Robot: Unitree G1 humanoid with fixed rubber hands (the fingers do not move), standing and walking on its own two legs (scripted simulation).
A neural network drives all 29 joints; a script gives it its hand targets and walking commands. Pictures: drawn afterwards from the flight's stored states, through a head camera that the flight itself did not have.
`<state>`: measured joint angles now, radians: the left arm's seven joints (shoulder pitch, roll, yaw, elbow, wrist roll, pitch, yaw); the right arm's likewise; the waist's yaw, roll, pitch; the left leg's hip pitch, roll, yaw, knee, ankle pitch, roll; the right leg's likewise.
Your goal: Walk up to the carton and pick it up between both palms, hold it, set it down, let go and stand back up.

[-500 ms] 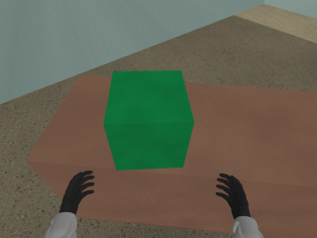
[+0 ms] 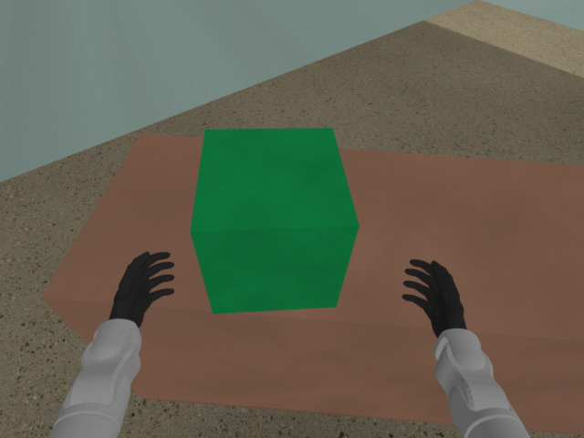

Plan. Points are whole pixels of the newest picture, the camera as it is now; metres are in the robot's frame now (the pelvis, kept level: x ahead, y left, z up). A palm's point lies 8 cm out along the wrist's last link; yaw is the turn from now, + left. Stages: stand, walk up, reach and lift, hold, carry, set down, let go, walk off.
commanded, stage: reach and lift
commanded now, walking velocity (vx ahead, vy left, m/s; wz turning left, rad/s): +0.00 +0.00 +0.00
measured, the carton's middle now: (272, 221) +0.46 +0.06 +0.00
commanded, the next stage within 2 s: none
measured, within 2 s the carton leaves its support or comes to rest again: neither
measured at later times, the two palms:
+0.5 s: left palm (131, 247) +0.33 +0.25 +0.08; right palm (435, 254) +0.35 -0.18 +0.07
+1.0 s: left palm (147, 187) +0.40 +0.24 +0.13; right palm (443, 203) +0.41 -0.19 +0.12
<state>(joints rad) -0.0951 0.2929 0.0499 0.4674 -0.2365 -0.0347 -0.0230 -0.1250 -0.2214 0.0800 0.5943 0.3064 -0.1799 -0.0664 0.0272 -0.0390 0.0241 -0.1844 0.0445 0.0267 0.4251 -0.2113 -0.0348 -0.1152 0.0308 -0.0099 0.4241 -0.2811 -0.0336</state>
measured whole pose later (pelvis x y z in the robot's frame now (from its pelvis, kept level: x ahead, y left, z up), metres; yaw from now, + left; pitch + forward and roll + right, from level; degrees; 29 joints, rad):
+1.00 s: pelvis -0.01 +0.00 +0.00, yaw +0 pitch +9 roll -1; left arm -0.75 0.36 0.06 0.71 -0.26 0.32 0.04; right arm -0.76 -0.31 0.03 0.82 0.38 0.20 -0.10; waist 0.01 -0.02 -0.10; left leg -0.39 0.06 0.01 0.40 -0.15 -0.03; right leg -0.31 0.05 -0.02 0.35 -0.20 -0.03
